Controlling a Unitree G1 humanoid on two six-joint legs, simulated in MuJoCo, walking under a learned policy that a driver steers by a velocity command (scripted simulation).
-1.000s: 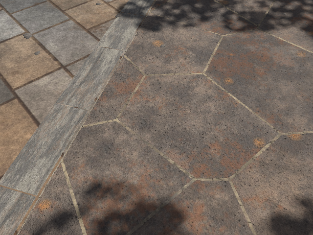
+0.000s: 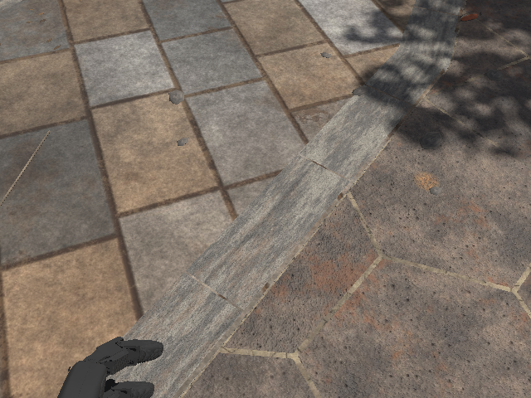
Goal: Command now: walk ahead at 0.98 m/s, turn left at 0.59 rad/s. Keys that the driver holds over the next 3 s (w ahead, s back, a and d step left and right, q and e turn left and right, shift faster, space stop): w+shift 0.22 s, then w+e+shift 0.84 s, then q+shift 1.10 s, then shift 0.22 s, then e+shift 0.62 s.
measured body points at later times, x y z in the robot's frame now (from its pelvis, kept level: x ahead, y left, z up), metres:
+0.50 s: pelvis +0.47 -0.01 +0.00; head +0.50 -0.01 +0.45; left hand +0.34 +0.24 -0.12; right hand +0.77 -0.18 -0.04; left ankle +0.67 +0.14 -0.69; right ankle +0.32 -0.11 -0.73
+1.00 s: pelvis +0.92 -0.05 -0.03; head +0.94 -0.07 +0.42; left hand +1.25 +0.05 -0.08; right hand +0.74 -0.27 -0.16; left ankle +0.71 +0.14 -0.71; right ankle +1.06 -0.15 -0.72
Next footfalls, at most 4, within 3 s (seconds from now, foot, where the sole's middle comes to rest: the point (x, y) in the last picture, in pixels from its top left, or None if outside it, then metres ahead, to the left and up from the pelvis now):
0.14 right None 0.36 -0.11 -0.77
0.58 left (200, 301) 0.74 0.13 -0.77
1.02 right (292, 196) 1.09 -0.16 -0.77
1.42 left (305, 119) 1.45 -0.26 -0.77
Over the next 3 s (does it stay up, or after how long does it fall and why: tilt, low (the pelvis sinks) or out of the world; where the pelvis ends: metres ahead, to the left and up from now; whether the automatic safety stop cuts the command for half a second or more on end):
stays up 1.37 -0.34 -0.01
